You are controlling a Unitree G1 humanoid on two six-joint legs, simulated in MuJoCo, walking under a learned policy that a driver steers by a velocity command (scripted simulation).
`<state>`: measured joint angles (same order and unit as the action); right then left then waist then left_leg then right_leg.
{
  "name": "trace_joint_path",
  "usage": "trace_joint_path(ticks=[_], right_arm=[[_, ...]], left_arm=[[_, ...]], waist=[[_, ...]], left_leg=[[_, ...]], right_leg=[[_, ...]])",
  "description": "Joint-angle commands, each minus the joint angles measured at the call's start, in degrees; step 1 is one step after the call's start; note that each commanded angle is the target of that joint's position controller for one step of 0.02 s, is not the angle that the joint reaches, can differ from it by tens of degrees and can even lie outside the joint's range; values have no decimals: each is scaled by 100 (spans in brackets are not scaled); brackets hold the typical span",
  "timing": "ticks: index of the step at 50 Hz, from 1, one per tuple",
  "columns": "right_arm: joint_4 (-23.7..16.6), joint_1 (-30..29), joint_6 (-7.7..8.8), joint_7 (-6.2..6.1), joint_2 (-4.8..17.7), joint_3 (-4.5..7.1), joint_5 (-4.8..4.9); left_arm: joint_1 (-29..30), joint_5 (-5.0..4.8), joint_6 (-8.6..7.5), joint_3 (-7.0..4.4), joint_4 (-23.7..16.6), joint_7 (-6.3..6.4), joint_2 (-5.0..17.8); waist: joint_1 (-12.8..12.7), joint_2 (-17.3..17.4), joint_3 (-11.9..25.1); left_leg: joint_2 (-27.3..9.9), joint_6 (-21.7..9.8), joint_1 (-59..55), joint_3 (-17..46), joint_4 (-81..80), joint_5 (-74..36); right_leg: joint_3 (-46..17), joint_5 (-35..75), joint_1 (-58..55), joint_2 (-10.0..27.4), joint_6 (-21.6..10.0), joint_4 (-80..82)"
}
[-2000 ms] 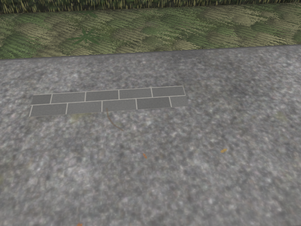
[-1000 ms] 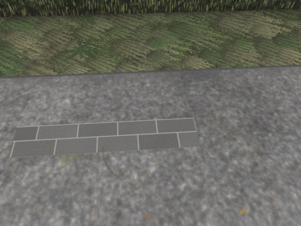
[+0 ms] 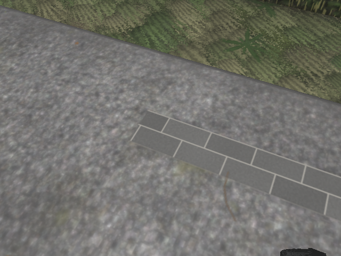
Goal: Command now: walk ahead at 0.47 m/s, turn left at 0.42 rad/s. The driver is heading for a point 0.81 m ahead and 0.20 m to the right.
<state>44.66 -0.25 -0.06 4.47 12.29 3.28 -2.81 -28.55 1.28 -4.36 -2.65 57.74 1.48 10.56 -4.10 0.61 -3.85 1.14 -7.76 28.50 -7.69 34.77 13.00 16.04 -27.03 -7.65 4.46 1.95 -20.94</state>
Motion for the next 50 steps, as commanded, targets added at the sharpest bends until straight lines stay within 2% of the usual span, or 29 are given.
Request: trace_joint_path(ticks=[1, 2, 3, 4, 5, 6, 7, 8, 9, 12, 16, 21, 24, 26, 27, 28, 29, 30, 31, 32, 33, 34, 35, 36, 39, 43, 46, 48, 50], right_arm=[[343, 2246, 175, -229, 899, 341, -87], [318, 2364, 216, -304, 1459, 413, -61], [326, 2673, 127, -373, 1472, 433, 62], [408, 2077, 143, -419, 1309, 369, 104], [386, 1707, 216, -415, 952, 267, 126], [396, 1450, 295, -414, 717, 188, 123], [420, 1327, 365, -428, 536, 121, 160], [471, 1366, 444, -430, 443, 79, 170], [552, 1499, 516, -435, 454, 70, 181], [722, 1827, 606, -451, 543, 68, 201], [862, 2173, 641, -480, 427, -9, 182], [1058, 2545, 636, -626, 467, -78, 200], [1151, 2645, 593, -735, 705, -60, 179], [1124, 2496, 522, -819, 925, 1, 145], [1057, 2367, 475, -810, 1007, 36, 115], [952, 2154, 447, -758, 1076, 66, 129], [759, 1962, 473, -665, 939, 44, 165], [331, 2215, 529, -543, 344, -37, 203], [184, 1725, 615, -486, 639, -33, 135], [63, 1483, 691, -446, 686, -38, 200], [106, 1558, 713, -448, 732, -15, 222], [116, 1589, 627, -460, 692, -21, 143], [140, 1727, 497, -440, 608, -53, 44], [120, 1744, 383, -420, 560, -63, -6], [-148, 1257, 246, -381, 525, -90, -6], [-526, 271, 228, -350, 539, -127, 47], [-746, -285, 264, -327, 569, -168, 83], [-882, -525, 317, -321, 620, -186, 107], [-905, -333, 375, -331, 759, -164, 127]], left_arm=[[-15, -74, -5, -135, -278, -26, 977], [-312, -156, -18, 47, -624, -180, 186], [327, -160, -45, -133, -676, -177, 846], [795, -214, -70, -144, -838, -175, 816], [741, -199, -112, -98, -767, -179, 700], [590, -114, -56, -99, -615, -185, 617], [266, -11, 63, -83, -481, -206, 515], [120, 25, 163, -93, -393, -239, 461], [95, 29, 227, -117, -372, -276, 454], [526, -2, 313, -157, -453, -345, 423], [1420, -26, 292, -135, -724, -388, 401], [2340, 20, 257, 9, -1087, -436, 230], [2263, 21, 268, -8, -1153, -400, 328], [1590, 34, 295, -85, -1001, -358, 518], [1032, 43, 288, -167, -842, -338, 707], [366, 83, 250, -276, -642, -310, 913], [-48, 112, 251, -430, -583, -236, 1317], [390, 72, 296, -530, -712, -231, 1799], [442, -114, 314, -527, -701, -232, 1692], [762, -106, 306, -440, -733, -197, 1372], [990, -77, 296, -345, -736, -187, 1033], [1168, -86, 244, -291, -767, -157, 913], [1254, -103, 181, -261, -805, -133, 899], [1192, -118, 110, -259, -793, -142, 963], [892, -140, 14, -319, -751, -169, 1240], [391, -150, 66, -327, -743, -176, 1244], [127, -107, 102, -340, -776, -144, 1299], [77, -59, 113, -351, -828, -118, 1356], [280, -31, 102, -375, -942, -70, 1459]], waist=[[1321, -413, 1376], [921, 956, 2075], [1276, 69, 2215], [998, 86, 1222], [757, -69, 732], [521, -137, 467], [319, 18, 378], [250, 109, 338], [206, 135, 274], [236, 330, -15], [402, 349, -286], [562, 253, -386], [424, 381, -88], [64, 621, 295], [-196, 642, 596], [-579, 500, 888], [-820, -210, 1206], [-71, -1443, 1444], [-260, -463, 1346], [-67, -144, 670], [256, 331, 191], [461, 419, 44], [584, 307, 71], [625, 204, 118], [542, -74, 122], [114, -389, 155], [-127, -474, 183], [-192, -510, 173], [-6, -576, 211]], left_leg=[[-202, -553, -3673, 857, -764, 399], [-2292, -1271, -5424, 3982, -1132, 707], [-2459, -1266, -4947, 4722, -1850, 615], [-2208, -1036, -4150, 3507, -1925, -3], [-1967, -822, -3243, 2799, -2098, -803], [-1673, -568, -2699, 2200, -2227, -1263], [-1473, -415, -2308, 1733, -2363, -1503], [-1377, -314, -2122, 1463, -2456, -1666], [-1306, -230, -2101, 1278, -2503, -1966], [-1163, 104, -2187, 710, -2667, -2295], [-1074, 301, -2409, 230, -2761, -2796], [-1206, 360, -3027, -212, -2597, -4051], [-1355, 441, -3572, -465, -1834, -6196], [-1518, 463, -3689, -539, -799, -7261], [-1575, 419, -3527, -506, 74, -7106], [-1481, 386, -3014, -529, 1358, -6114], [-966, 392, -1873, -650, 3354, -3233], [327, 654, 744, 71, 5314, 1805], [8, 570, 1479, 1131, 5363, 1343], [-292, 555, 1622, 1176, 4903, 842], [-488, 583, 1312, 1083, 4283, 579], [-613, 681, 974, 1072, 3868, 518], [-670, 787, 626, 1046, 3574, 462], [-675, 868, 473, 964, 3345, 436], [-680, 1060, 572, 735, 2511, -60], [-556, 1126, 941, 673, 1293, -919], [-393, 1071, 1065, 698, 641, -1140], [-279, 985, 992, 729, 250, -1093], [-200, 849, 435, 859, -212, -925]], right_leg=[[-228, 4894, 2031, 937, -675, -3341], [-513, -569, 4346, 30, -381, -5362], [-1549, -106, 4537, -214, -442, -5944], [-1670, 610, 4813, 75, -529, -5841], [-1703, 973, 4464, 219, -565, -5381], [-1752, 1102, 4100, 328, -568, -5024], [-1782, 1143, 3734, 344, -537, -4820], [-1818, 1162, 3550, 316, -528, -4688], [-1818, 1216, 3586, 255, -530, -4623], [-1817, 1755, 4216, 184, -522, -4378], [-1664, 2603, 4771, 38, -520, -3562], [-971, 2868, 4616, -181, -634, -2113], [-562, 2306, 3983, -623, -914, -1675], [-510, 1691, 3265, -888, -1190, -1660], [-629, 1435, 2650, -973, -1362, -1508], [-887, 1440, 1720, -1001, -1575, -935], [-2089, 1152, 683, -111, -1974, -509], [-5294, 2112, -798, 1370, -2961, -171], [-5488, 1515, -603, 1435, -3076, 404], [-4927, 1346, 93, 1366, -2783, 655], [-4382, 1843, 881, 1117, -2422, 817], [-3892, 2395, 1370, 793, -2185, 850], [-3504, 2767, 1702, 547, -2076, 899], [-3285, 3202, 1867, 404, -2028, 900], [-2953, 3969, 1977, 98, -1881, 923], [-3000, 4149, 1414, -61, -1545, 726], [-3231, 4224, 910, 19, -1508, 530], [-3420, 4373, 664, 134, -1495, 346], [-3615, 4504, 656, 244, -1349, 126]])
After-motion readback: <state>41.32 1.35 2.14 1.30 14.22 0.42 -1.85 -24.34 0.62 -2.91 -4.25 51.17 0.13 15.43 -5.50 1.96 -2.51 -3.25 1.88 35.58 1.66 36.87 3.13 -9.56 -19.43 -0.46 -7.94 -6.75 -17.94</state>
